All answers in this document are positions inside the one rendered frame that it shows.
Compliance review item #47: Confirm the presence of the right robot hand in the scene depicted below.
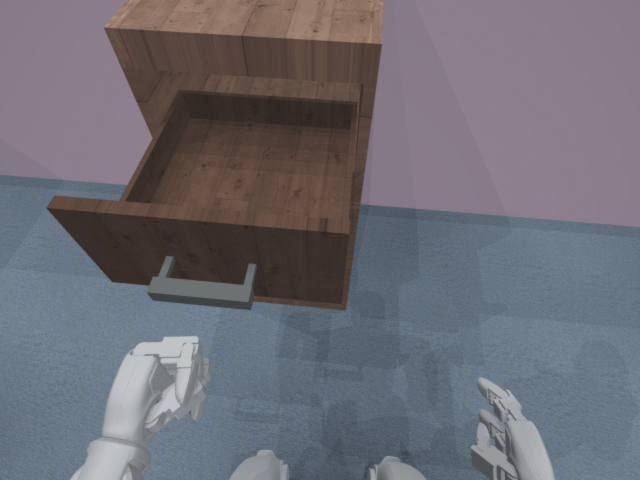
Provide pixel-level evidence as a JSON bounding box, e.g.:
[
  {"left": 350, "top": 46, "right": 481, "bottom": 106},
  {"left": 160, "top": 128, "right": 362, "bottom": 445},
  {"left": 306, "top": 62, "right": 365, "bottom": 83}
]
[{"left": 471, "top": 377, "right": 555, "bottom": 480}]

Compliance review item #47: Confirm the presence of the cabinet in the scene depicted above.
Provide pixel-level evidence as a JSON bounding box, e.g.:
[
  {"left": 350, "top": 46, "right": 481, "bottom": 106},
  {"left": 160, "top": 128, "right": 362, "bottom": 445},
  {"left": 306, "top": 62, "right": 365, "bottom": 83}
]
[{"left": 104, "top": 0, "right": 383, "bottom": 310}]

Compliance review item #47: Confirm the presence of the left robot thigh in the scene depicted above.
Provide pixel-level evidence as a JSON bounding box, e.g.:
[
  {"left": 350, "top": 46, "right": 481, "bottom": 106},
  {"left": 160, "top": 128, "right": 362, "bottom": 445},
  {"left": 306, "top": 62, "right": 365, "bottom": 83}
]
[{"left": 229, "top": 455, "right": 289, "bottom": 480}]

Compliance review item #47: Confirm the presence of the drawer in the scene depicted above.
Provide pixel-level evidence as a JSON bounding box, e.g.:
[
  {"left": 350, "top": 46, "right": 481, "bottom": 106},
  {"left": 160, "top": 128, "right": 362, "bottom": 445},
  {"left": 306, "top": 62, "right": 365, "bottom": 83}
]
[{"left": 46, "top": 90, "right": 358, "bottom": 304}]

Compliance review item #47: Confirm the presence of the handle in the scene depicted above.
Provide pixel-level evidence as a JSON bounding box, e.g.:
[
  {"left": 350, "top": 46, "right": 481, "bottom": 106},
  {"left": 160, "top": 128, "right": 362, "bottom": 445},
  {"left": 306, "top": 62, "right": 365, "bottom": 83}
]
[{"left": 147, "top": 256, "right": 257, "bottom": 310}]

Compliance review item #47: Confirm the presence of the left robot forearm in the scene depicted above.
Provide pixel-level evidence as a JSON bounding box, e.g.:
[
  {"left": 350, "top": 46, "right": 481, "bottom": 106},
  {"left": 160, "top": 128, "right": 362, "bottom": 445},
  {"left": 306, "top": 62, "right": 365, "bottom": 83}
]
[{"left": 70, "top": 437, "right": 151, "bottom": 480}]

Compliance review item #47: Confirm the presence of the left robot hand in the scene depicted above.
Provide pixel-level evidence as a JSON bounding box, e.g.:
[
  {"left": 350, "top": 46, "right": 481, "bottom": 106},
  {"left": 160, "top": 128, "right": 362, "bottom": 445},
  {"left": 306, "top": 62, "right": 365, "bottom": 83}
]
[{"left": 101, "top": 336, "right": 213, "bottom": 448}]

